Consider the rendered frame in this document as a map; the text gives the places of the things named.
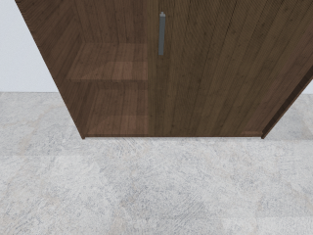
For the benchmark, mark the wardrobe door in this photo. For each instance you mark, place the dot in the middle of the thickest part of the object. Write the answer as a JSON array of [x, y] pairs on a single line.
[[220, 57], [295, 68]]

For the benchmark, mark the handle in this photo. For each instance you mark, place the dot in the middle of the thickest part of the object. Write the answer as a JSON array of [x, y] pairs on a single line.
[[161, 33]]

